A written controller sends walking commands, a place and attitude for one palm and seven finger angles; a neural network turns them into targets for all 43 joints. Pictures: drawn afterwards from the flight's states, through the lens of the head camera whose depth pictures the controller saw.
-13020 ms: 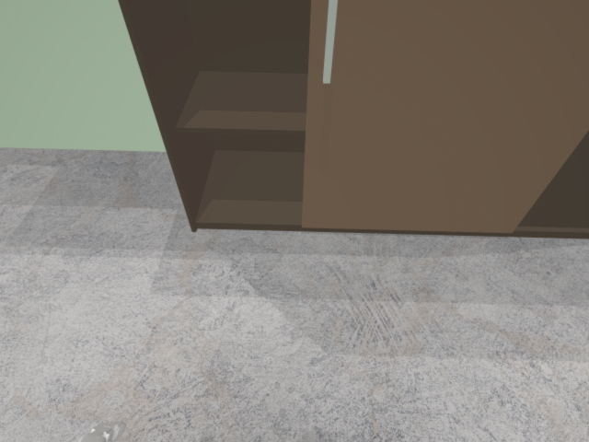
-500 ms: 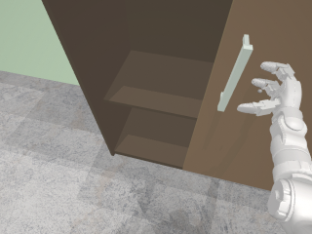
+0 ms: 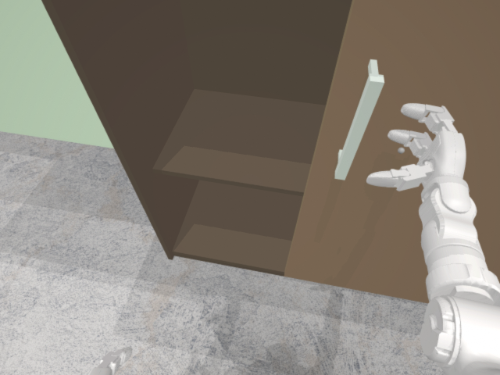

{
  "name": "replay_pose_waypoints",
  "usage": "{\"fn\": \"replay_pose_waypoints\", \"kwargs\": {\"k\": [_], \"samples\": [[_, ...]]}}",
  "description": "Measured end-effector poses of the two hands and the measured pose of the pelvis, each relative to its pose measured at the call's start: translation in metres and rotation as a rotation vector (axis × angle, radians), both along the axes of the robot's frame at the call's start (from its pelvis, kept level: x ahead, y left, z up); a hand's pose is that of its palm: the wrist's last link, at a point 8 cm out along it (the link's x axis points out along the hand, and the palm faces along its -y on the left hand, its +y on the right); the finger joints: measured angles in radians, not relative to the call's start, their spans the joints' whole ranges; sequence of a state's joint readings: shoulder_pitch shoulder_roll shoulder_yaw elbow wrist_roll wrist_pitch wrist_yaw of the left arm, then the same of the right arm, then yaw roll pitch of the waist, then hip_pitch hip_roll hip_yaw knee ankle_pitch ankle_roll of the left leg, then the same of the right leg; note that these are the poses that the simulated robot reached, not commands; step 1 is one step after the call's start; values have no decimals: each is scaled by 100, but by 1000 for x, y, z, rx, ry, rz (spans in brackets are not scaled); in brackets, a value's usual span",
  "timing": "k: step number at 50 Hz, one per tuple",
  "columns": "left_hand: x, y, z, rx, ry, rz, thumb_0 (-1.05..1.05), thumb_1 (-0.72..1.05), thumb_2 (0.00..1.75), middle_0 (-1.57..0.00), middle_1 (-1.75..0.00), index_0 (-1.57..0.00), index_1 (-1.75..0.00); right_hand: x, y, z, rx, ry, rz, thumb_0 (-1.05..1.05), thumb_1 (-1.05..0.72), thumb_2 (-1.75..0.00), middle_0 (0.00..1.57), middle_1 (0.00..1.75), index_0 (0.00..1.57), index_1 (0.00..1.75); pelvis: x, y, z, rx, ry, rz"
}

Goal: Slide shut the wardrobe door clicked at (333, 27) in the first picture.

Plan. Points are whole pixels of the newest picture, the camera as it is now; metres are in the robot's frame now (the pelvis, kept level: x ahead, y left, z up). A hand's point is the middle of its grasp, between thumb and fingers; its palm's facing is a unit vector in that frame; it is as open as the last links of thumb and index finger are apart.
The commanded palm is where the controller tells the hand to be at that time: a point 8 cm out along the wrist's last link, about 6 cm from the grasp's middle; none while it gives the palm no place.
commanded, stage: move the hooked fingers beside the handle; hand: right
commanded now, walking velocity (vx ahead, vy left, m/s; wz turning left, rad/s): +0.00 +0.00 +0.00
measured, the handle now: (355, 126) +0.52 -0.10 +0.12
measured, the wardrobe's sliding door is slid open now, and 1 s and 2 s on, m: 0.47 0.47 0.47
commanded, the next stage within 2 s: feel for the door with the fingertips in 0.10 s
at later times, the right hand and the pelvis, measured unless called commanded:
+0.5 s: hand (383, 149) +0.46 -0.14 +0.13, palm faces +0.05 +1.00 +0.03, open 14.0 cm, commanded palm +0.43 -0.19 +0.12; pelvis +0.00 -0.01 +0.00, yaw +0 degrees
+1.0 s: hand (381, 140) +0.48 -0.14 +0.13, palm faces +0.08 +1.00 +0.01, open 13.8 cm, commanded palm +0.46 -0.19 +0.12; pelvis -0.01 +0.00 +0.00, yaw +0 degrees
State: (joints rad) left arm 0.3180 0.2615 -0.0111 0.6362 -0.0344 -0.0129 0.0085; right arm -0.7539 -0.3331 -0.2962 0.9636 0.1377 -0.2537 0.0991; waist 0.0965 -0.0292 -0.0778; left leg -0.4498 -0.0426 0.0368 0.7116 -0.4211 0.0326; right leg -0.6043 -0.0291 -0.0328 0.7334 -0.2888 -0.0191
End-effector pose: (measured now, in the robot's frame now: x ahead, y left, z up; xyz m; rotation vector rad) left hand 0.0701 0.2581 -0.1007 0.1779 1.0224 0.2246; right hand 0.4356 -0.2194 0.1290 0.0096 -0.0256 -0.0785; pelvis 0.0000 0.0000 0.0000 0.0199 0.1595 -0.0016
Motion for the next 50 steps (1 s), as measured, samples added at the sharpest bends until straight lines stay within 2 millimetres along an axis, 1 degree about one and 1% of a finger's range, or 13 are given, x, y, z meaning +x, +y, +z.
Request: {"fn": "replay_pose_waypoints", "kwargs": {"k": [4, 9, 14, 25, 32, 36, 43, 50], "samples": [[-4, -1, -1, -4, 17, 1, 1, 91, 90, -20, -30, -20, -30, -1, -2, -1, 4, 13, 6, -1, 50, -30, 30, 120, 30, 120, 0, 0, 0, 1, -2, -2], [-15, -1, -2, -2, 46, 15, 1, 91, 90, -20, -30, -20, -30, -4, -6, -4, 6, 19, 1, -1, 50, -30, 30, 120, 30, 120, 0, -1, 0, 2, -3, -1], [-26, -1, -4, -1, 76, 25, 1, 91, 90, -20, -30, -20, -30, -6, -4, -5, 5, 15, 11, -1, 50, -30, 30, 120, 30, 120, -1, -3, 0, 5, -6, -5], [-39, -7, -7, -13, 82, 41, 1, 91, 90, -20, -30, -20, -30, 3, 26, -4, 18, 10, 31, -1, 50, -30, 30, 120, 30, 120, -4, -7, -1, 4, 1, 4], [-41, -11, -9, -29, 75, 41, 1, 91, 90, -20, -30, -20, -30, 4, 37, -6, 12, 18, 22, -1, 50, -30, 30, 120, 30, 120, -5, -7, -1, 3, -1, 10], [-44, -11, -10, -26, 83, 39, 1, 91, 90, -20, -30, -20, -30, 9, 37, -6, 10, 25, 4, -1, 50, -30, 30, 120, 30, 120, -6, -6, -2, 2, 2, 10], [-53, -5, -11, -18, 116, 47, 1, 91, 90, -20, -30, -20, -30, 18, 32, -1, -3, 15, -2, -1, 50, -30, 30, 120, 30, 120, -6, -3, -3, 2, 15, 8], [-62, 2, -11, -4, 157, 50, 1, 91, 90, -20, -30, -20, -30, 20, 29, -1, 5, 17, 3, -1, 50, -30, 33, 123, 33, 122, -5, 0, -3, 3, 25, 0]]}}
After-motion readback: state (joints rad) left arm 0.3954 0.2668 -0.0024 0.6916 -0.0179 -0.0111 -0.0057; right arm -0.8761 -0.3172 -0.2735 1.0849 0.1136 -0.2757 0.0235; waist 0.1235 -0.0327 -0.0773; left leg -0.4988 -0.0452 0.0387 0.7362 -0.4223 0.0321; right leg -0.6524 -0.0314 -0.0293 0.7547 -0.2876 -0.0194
